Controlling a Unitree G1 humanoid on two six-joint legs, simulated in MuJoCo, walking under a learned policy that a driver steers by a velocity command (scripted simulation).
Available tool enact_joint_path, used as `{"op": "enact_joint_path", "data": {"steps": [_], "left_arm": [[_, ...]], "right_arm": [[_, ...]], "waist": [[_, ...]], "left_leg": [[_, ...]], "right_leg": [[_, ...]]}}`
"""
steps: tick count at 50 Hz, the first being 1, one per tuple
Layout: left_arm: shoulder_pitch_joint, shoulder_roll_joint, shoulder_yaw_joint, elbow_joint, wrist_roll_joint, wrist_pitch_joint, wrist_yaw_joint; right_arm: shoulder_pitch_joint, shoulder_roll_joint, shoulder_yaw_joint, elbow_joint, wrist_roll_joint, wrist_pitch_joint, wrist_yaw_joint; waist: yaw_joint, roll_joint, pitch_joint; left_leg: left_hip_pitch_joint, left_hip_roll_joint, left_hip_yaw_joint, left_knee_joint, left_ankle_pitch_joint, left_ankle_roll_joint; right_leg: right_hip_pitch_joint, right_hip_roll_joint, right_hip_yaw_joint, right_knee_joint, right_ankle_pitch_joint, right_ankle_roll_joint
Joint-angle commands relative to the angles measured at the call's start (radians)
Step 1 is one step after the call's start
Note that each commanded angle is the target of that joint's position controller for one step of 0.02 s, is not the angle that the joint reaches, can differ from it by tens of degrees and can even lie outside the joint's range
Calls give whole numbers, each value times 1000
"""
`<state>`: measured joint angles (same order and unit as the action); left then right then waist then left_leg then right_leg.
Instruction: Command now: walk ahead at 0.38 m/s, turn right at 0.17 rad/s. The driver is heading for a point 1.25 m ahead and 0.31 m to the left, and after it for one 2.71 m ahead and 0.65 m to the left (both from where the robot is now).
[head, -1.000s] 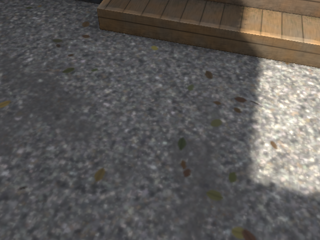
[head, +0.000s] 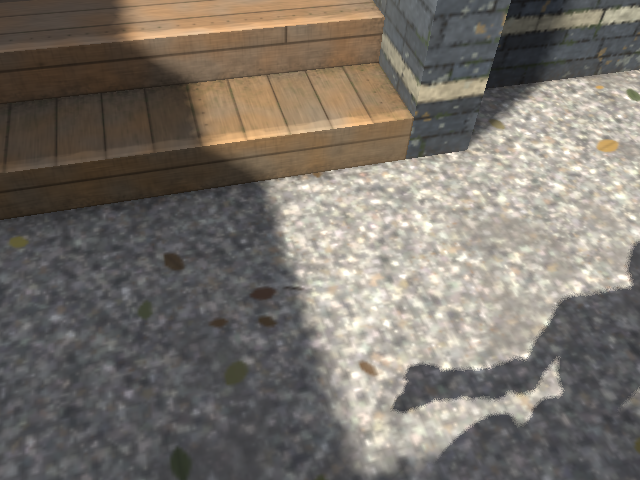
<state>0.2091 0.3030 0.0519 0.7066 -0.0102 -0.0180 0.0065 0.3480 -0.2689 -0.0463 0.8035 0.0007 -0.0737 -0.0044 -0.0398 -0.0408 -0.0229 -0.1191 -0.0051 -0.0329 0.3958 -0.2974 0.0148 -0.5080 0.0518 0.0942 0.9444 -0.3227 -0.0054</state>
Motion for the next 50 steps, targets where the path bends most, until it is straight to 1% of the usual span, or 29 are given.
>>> {"op": "enact_joint_path", "data": {"steps": [1, 5, 9, 11, 13, 14, 15, 16, 17, 18, 19, 20, 22, 24, 26, 29, 33, 36, 37, 38, 39, 40, 41, 42, 43, 44, 45, 47, 50], "left_arm": [[-156, 55, 19, -104, -1, -43, -16], [-256, 8, 1, -137, -7, -56, -36], [-290, 31, 5, -151, -16, -65, -57], [-230, 64, 20, -141, -17, -68, -58], [6, 135, 59, -69, -11, -63, -42], [201, 202, 77, -35, 0, -55, -26], [244, 269, 83, -13, 8, -52, -30], [213, 168, 58, -12, 0, -54, -30], [143, 132, 43, -14, -4, -55, -27], [90, 114, 37, -19, 3, -56, -28], [48, 94, 31, -22, 11, -57, -31], [24, 76, 25, -23, 21, -60, -31], [10, 74, 28, -11, 12, -71, -30], [16, 91, 32, 9, 5, -82, -28], [35, 105, 35, 27, 4, -83, -22], [85, 129, 39, 51, -2, -77, -13], [166, 155, 45, 99, -16, -63, -10], [179, 168, 51, 120, -14, -43, -5], [168, 178, 52, 120, -11, -37, -3], [160, 168, 46, 120, -5, -29, 0], [172, 126, 26, 100, 14, -28, 4], [319, -8, -13, 84, 10, -48, -7], [268, 73, 1, 104, -5, -68, -14], [165, 140, 21, 71, -32, -80, -19], [96, 131, 17, 52, -32, -86, -15], [60, 119, 18, 46, -15, -85, -12], [77, 110, 22, 51, -8, -76, -10], [116, 71, 15, 68, -4, -54, -9], [41, 51, 9, 45, 7, -39, -4]], "right_arm": [[23, -144, -31, -39, 4, -14, -8], [69, -168, -34, -21, 12, -3, -5], [109, -200, -41, -3, 25, 7, -1], [95, -217, -46, 1, 32, 13, -5], [79, -201, -39, -5, 31, 15, -12], [65, -147, -16, -37, 1, 9, -13], [170, -29, 17, -66, 10, -10, -13], [93, -150, -13, -56, 35, -27, -7], [8, -183, -25, -82, 51, -36, 1], [-29, -168, -21, -82, 40, -40, 0], [-43, -154, -24, -81, 22, -40, 1], [-27, -139, -24, -75, 17, -32, 5], [-5, -101, -17, -67, 15, -15, 10], [-55, -93, -14, -89, 4, -4, 7], [-135, -82, -7, -116, -1, -6, 9], [-263, -60, 7, -148, 6, -21, 25], [-359, -83, 3, -191, 17, -27, 44], [-340, -111, -8, -199, 13, -26, 53], [-279, -132, -19, -187, 12, -25, 51], [-139, -169, -41, -148, 10, -23, 43], [34, -229, -60, -115, 4, -18, 32], [96, -321, -80, -96, -6, -15, 35], [110, -218, -54, -99, 6, -14, 37], [34, -184, -40, -105, 7, -15, 34], [-31, -168, -35, -114, 3, -14, 31], [-79, -146, -29, -114, -5, -15, 33], [-104, -125, -23, -117, -15, -22, 34], [-115, -119, -23, -109, -9, -33, 38], [-97, -148, -33, -80, -3, -40, 30]], "waist": [[-35, 192, 118], [-72, 199, 115], [-67, 203, 122], [-7, 211, 92], [123, 168, -64], [203, 50, -221], [134, -256, -350], [165, -167, -254], [144, -134, -111], [118, -53, -49], [90, -29, -2], [58, -43, 8], [26, -45, 21], [20, -27, 61], [38, -11, 88], [84, 1, 107], [108, 6, 116], [75, -14, 80], [37, -30, 34], [-37, -21, -58], [-101, 43, -205], [-34, 316, -355], [-74, 273, -384], [-69, 207, -211], [-44, 121, -116], [-15, 83, -42], [21, 107, -29], [51, 119, -25], [49, 100, 28]], "left_leg": [[132, 229, -248, -248, 53, 157], [81, 194, -129, -243, 207, 149], [75, 245, -136, -220, 289, 155], [93, 265, -124, -156, 483, 135], [17, 196, -32, 124, 733, 86], [-196, 150, -2, 435, 467, 48], [-510, -24, -7, 749, -225, -1], [-615, 28, -96, 859, -252, 5], [-669, 75, -67, 865, -161, 20], [-633, 112, -47, 831, -79, 20], [-608, 132, -40, 785, -24, 12], [-556, 152, -45, 765, 13, 7], [-518, 160, -32, 723, 36, -12], [-550, 165, -21, 644, 93, -38], [-565, 162, -14, 505, 211, -49], [-490, 117, 26, 282, 383, -39], [-498, 93, 8, 160, 397, -4], [-448, 61, 24, 124, 275, 36], [-351, 29, 53, 117, 239, 56], [-157, 0, 84, 104, 244, 85], [149, 126, -46, 157, 291, 137], [511, 373, -551, 60, 41, 310], [527, 386, -728, -71, -77, 305], [403, 360, -577, -89, -73, 257], [258, 322, -455, -103, 23, 235], [128, 285, -363, -129, 142, 227], [47, 258, -304, -156, 214, 218], [-24, 237, -239, -210, 267, 232], [-59, 232, -163, -266, 309, 245]], "right_leg": [[-280, -81, -48, -37, 117, 26], [-134, -69, -109, -274, 209, 31], [-20, -47, -132, -388, 214, 0], [92, -30, -135, -436, 201, -38], [450, -20, -139, -481, 230, -97], [755, -224, 88, -454, 178, -166], [959, -448, 574, -596, -90, -313], [871, -422, 604, -666, -197, -293], [751, -387, 455, -678, -128, -260], [632, -341, 350, -697, -4, -242], [540, -304, 278, -722, 96, -238], [474, -277, 226, -750, 164, -234], [398, -266, 163, -795, 245, -250], [350, -261, 107, -828, 303, -258], [339, -240, 53, -838, 340, -247], [321, -209, -14, -844, 341, -212], [461, -272, 2, -800, 347, -193], [574, -302, 4, -701, 522, -161], [587, -288, -10, -614, 689, -146], [553, -241, -47, -437, 809, -120], [374, -190, -81, -157, 615, -86], [-35, -2, -91, 236, -9, -13], [-154, -6, 46, 354, -244, -19], [-234, -59, 33, 386, -187, -29], [-221, -111, 0, 342, -98, -32], [-194, -143, -16, 275, -41, -28], [-127, -172, -7, 232, 1, -26], [-65, -182, -16, 179, 31, -10], [-121, -196, -25, 47, 129, 18]]}}
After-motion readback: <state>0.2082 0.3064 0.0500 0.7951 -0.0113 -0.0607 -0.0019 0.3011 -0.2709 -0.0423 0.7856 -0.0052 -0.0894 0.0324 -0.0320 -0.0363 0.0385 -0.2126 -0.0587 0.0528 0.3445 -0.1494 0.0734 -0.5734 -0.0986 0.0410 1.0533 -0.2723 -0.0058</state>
